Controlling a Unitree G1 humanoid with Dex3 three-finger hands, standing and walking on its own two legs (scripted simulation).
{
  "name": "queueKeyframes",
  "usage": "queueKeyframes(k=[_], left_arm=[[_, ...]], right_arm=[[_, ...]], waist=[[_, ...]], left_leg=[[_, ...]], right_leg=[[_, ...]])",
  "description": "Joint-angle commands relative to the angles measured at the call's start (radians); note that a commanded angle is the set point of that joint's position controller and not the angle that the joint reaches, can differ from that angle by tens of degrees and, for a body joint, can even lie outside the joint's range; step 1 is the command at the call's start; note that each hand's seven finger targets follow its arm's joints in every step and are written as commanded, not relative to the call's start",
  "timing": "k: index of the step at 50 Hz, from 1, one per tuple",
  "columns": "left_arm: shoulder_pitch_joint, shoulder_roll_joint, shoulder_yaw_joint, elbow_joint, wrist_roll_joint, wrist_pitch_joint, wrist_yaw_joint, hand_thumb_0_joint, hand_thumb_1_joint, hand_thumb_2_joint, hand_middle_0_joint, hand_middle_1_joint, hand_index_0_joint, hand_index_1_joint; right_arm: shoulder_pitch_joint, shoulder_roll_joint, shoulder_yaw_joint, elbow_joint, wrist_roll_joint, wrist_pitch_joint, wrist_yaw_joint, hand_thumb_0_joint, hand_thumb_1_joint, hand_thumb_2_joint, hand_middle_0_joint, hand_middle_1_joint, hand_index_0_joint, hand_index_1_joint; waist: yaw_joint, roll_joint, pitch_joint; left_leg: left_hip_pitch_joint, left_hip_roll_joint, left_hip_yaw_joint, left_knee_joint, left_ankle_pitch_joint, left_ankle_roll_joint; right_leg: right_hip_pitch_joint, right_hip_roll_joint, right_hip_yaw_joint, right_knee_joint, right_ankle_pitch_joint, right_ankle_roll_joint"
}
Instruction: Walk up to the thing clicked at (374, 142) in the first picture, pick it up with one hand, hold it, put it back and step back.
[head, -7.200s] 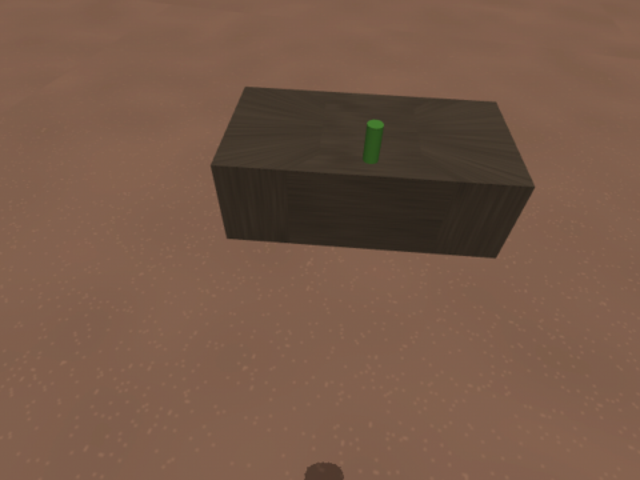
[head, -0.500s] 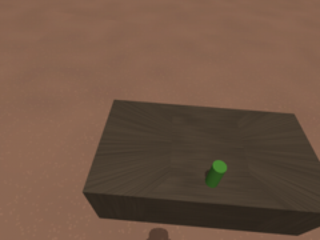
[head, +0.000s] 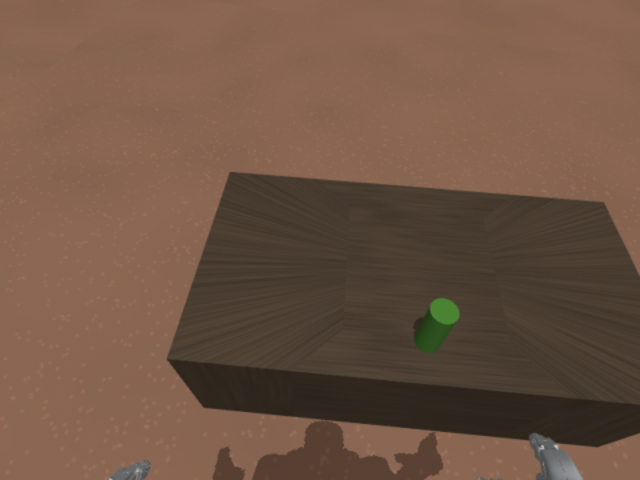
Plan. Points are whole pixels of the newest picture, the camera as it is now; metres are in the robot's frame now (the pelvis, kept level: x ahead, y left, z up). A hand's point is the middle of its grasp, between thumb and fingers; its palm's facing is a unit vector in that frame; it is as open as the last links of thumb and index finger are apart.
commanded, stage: go down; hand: right
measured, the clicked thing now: (435, 327) +0.47 -0.24 -0.31
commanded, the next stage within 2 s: none
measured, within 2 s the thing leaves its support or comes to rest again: neither
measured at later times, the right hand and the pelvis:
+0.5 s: hand out of the picture +0.16 -0.27 -0.13, palm faces +0.04 +0.94 -0.33, open 17.4 cm; pelvis +0.02 -0.02 -0.02, yaw -1 degrees
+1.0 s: hand out of the picture +0.15 -0.29 -0.12, palm faces +0.11 +0.94 -0.34, open 17.5 cm; pelvis +0.00 -0.02 -0.05, yaw -2 degrees
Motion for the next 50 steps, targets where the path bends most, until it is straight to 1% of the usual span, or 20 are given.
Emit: queueKeyframes(k=[1,5,9,10,11,15,20,23,29,33,34,35,40,41,42,44,45,48,49,50], left_arm=[[-0.054,0.162,0.049,-0.174,-0.006,-0.055,0.023,0.000,0.913,0.888,-0.209,-0.308,-0.213,-0.303],[-0.039,0.159,0.047,-0.190,-0.004,-0.073,0.028,0.000,0.919,0.887,-0.204,-0.306,-0.209,-0.300],[-0.029,0.143,0.039,-0.190,0.002,-0.101,0.035,0.000,0.927,0.883,-0.201,-0.305,-0.207,-0.298],[-0.025,0.147,0.041,-0.190,0.005,-0.107,0.037,0.000,0.924,0.888,-0.200,-0.303,-0.205,-0.298],[-0.032,0.141,0.035,-0.196,0.004,-0.113,0.037,0.000,0.922,0.888,-0.200,-0.305,-0.205,-0.299],[-0.038,0.132,0.028,-0.208,0.005,-0.133,0.043,0.000,0.917,0.893,-0.195,-0.301,-0.198,-0.297],[-0.037,0.141,0.033,-0.223,0.002,-0.147,0.050,0.000,0.918,0.888,-0.194,-0.298,-0.197,-0.294],[-0.043,0.135,0.023,-0.246,0.000,-0.154,0.052,0.000,0.915,0.889,-0.193,-0.298,-0.196,-0.295],[-0.029,0.138,0.025,-0.271,0.001,-0.169,0.059,0.000,0.914,0.889,-0.191,-0.297,-0.194,-0.293],[-0.025,0.129,0.019,-0.285,0.002,-0.181,0.071,0.000,0.905,0.895,-0.192,-0.296,-0.193,-0.296],[-0.023,0.139,0.027,-0.285,0.002,-0.185,0.077,0.000,0.898,0.899,-0.193,-0.295,-0.192,-0.297],[-0.028,0.126,0.017,-0.293,0.001,-0.188,0.079,0.000,0.903,0.895,-0.194,-0.297,-0.194,-0.296],[-0.023,0.129,0.016,-0.303,0.002,-0.203,0.100,0.000,0.901,0.894,-0.194,-0.295,-0.194,-0.295],[-0.023,0.127,0.016,-0.308,0.002,-0.207,0.104,0.000,0.902,0.896,-0.192,-0.296,-0.192,-0.295],[-0.022,0.135,0.023,-0.306,0.003,-0.213,0.109,0.000,0.900,0.895,-0.194,-0.296,-0.194,-0.296],[-0.018,0.129,0.018,-0.306,0.003,-0.223,0.119,0.000,0.907,0.893,-0.192,-0.295,-0.193,-0.293],[-0.025,0.127,0.012,-0.311,0.003,-0.226,0.122,0.000,0.904,0.893,-0.195,-0.296,-0.195,-0.295],[-0.023,0.140,0.015,-0.289,0.007,-0.247,0.137,0.000,0.900,0.891,-0.197,-0.296,-0.197,-0.296],[-0.016,0.130,0.007,-0.282,0.010,-0.252,0.143,0.000,0.899,0.894,-0.196,-0.295,-0.196,-0.295],[-0.013,0.133,0.006,-0.274,0.010,-0.261,0.148,0.000,0.901,0.891,-0.198,-0.295,-0.197,-0.295]], right_arm=[[0.019,-0.175,-0.031,-0.210,0.012,0.085,-0.004,0.000,0.254,-0.077,0.062,0.040,0.056,0.040],[0.020,-0.186,-0.034,-0.345,0.023,0.133,-0.001,0.000,0.426,-0.062,0.044,0.050,0.045,0.050],[0.042,-0.174,-0.026,-0.442,0.019,0.157,-0.009,0.000,0.473,-0.056,0.038,0.053,0.041,0.053],[0.068,-0.194,-0.044,-0.469,0.014,0.164,-0.015,0.000,0.524,-0.053,0.033,0.055,0.037,0.055],[0.074,-0.165,-0.021,-0.488,0.020,0.172,-0.017,0.000,0.510,-0.056,0.034,0.054,0.038,0.054],[0.138,-0.152,-0.016,-0.579,0.031,0.205,-0.024,0.000,0.570,-0.042,0.033,0.055,0.038,0.055],[0.194,-0.177,-0.028,-0.676,0.042,0.264,-0.025,0.000,0.564,-0.035,0.039,0.054,0.041,0.054],[0.237,-0.149,0.001,-0.715,0.052,0.300,-0.020,0.000,0.587,-0.039,0.036,0.056,0.039,0.057],[0.272,-0.166,-0.013,-0.808,0.059,0.342,-0.016,0.000,0.571,-0.037,0.040,0.055,0.043,0.055],[0.299,-0.193,-0.044,-0.864,0.064,0.358,-0.013,0.000,0.563,-0.041,0.040,0.055,0.044,0.056],[0.304,-0.220,-0.072,-0.882,0.065,0.361,-0.015,0.000,0.549,-0.058,0.033,0.059,0.039,0.059],[0.316,-0.199,-0.054,-0.884,0.067,0.364,-0.011,0.000,0.547,-0.051,0.037,0.057,0.042,0.057],[0.320,-0.233,-0.095,-0.928,0.078,0.367,0.010,0.000,0.554,-0.057,0.034,0.059,0.041,0.059],[0.346,-0.215,-0.084,-0.925,0.080,0.367,0.016,0.000,0.561,-0.051,0.036,0.057,0.042,0.057],[0.337,-0.245,-0.110,-0.947,0.079,0.366,0.017,0.000,0.572,-0.053,0.032,0.058,0.040,0.059],[0.357,-0.232,-0.104,-0.947,0.084,0.367,0.028,0.000,0.577,-0.055,0.031,0.060,0.040,0.060],[0.345,-0.224,-0.093,-0.943,0.087,0.365,0.035,0.000,0.560,-0.056,0.033,0.058,0.041,0.059],[0.199,-0.301,-0.152,-0.965,0.089,0.337,0.038,0.000,0.591,-0.060,0.027,0.061,0.038,0.062],[0.153,-0.288,-0.140,-0.953,0.091,0.324,0.045,0.000,0.587,-0.061,0.027,0.062,0.038,0.062],[0.109,-0.309,-0.163,-0.960,0.102,0.308,0.049,0.000,0.592,-0.053,0.032,0.060,0.041,0.060]], waist=[[-0.019,-0.013,-0.164],[-0.003,0.001,-0.175],[0.008,-0.020,-0.194],[0.003,-0.039,-0.217],[0.009,-0.035,-0.202],[0.003,-0.072,-0.232],[-0.004,-0.096,-0.239],[0.005,-0.084,-0.239],[0.008,-0.079,-0.277],[0.004,-0.065,-0.287],[-0.002,-0.083,-0.289],[0.003,-0.057,-0.285],[0.000,-0.055,-0.274],[0.006,-0.058,-0.268],[-0.001,-0.077,-0.270],[0.006,-0.053,-0.266],[0.018,-0.035,-0.258],[0.029,-0.085,-0.244],[0.046,-0.068,-0.251],[0.044,-0.068,-0.256]], left_leg=[[0.137,-0.031,0.026,-0.048,0.080,0.013],[0.096,-0.037,0.032,-0.012,0.087,0.011],[0.064,-0.036,0.031,0.039,0.112,0.008],[0.064,-0.033,0.029,0.048,0.123,0.009],[0.052,-0.037,0.033,0.058,0.109,0.009],[0.028,-0.039,0.039,0.102,0.119,0.012],[-0.003,-0.042,0.048,0.143,0.112,0.013],[-0.030,-0.043,0.050,0.168,0.120,0.012],[-0.063,-0.042,0.055,0.222,0.135,0.009],[-0.085,-0.035,0.050,0.242,0.135,0.006],[-0.084,-0.032,0.048,0.245,0.132,0.007],[-0.091,-0.032,0.049,0.248,0.132,0.004],[-0.123,-0.028,0.048,0.254,0.078,0.003],[-0.132,-0.030,0.049,0.256,0.065,0.004],[-0.132,-0.025,0.045,0.252,0.052,0.004],[-0.133,-0.025,0.043,0.253,0.055,0.002],[-0.151,-0.026,0.044,0.251,0.039,0.000],[-0.187,-0.022,0.035,0.255,-0.021,0.002],[-0.186,-0.022,0.030,0.251,-0.022,-0.001],[-0.188,-0.022,0.032,0.256,-0.028,-0.001]], right_leg=[[-0.051,0.065,-0.038,-0.044,0.139,-0.047],[-0.057,0.057,-0.025,-0.008,0.147,-0.049],[-0.065,0.054,-0.018,0.042,0.173,-0.046],[-0.063,0.055,-0.016,0.055,0.190,-0.046],[-0.075,0.050,-0.011,0.060,0.185,-0.043],[-0.086,0.044,0.001,0.101,0.236,-0.031],[-0.122,0.037,0.016,0.149,0.276,-0.020],[-0.143,0.034,0.023,0.180,0.295,-0.018],[-0.171,0.033,0.037,0.235,0.336,-0.015],[-0.209,0.043,0.034,0.270,0.288,-0.024],[-0.210,0.045,0.033,0.276,0.272,-0.024],[-0.221,0.046,0.033,0.283,0.259,-0.028],[-0.263,0.050,0.035,0.297,0.166,-0.036],[-0.271,0.050,0.037,0.295,0.156,-0.037],[-0.273,0.053,0.032,0.296,0.125,-0.037],[-0.278,0.054,0.032,0.305,0.116,-0.042],[-0.290,0.052,0.035,0.306,0.096,-0.045],[-0.299,0.051,0.039,0.305,0.023,-0.044],[-0.296,0.051,0.038,0.309,0.012,-0.050],[-0.296,0.048,0.044,0.308,0.005,-0.051]])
